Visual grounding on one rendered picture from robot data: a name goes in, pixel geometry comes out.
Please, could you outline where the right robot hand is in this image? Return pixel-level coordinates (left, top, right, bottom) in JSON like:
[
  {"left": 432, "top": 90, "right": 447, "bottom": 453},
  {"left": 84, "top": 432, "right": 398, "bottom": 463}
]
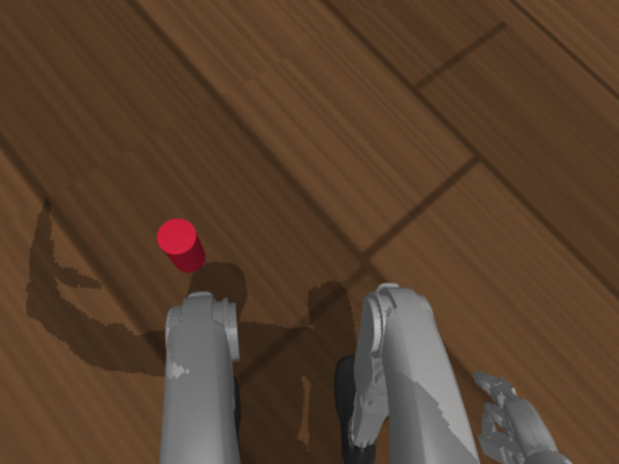
[{"left": 473, "top": 371, "right": 559, "bottom": 464}]

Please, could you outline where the right robot foot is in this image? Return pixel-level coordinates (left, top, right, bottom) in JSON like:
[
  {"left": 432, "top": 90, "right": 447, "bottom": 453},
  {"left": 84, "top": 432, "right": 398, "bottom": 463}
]
[{"left": 335, "top": 356, "right": 376, "bottom": 464}]

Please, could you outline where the can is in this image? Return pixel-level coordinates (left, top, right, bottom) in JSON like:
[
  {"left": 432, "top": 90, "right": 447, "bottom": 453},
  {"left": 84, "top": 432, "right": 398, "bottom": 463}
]
[{"left": 157, "top": 218, "right": 205, "bottom": 273}]

